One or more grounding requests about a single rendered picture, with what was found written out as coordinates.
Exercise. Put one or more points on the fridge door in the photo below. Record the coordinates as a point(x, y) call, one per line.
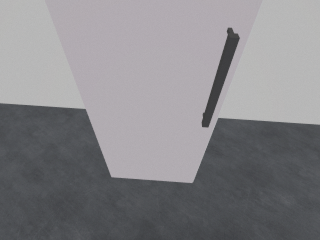
point(145, 70)

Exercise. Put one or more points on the handle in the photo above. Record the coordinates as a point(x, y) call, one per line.
point(221, 74)

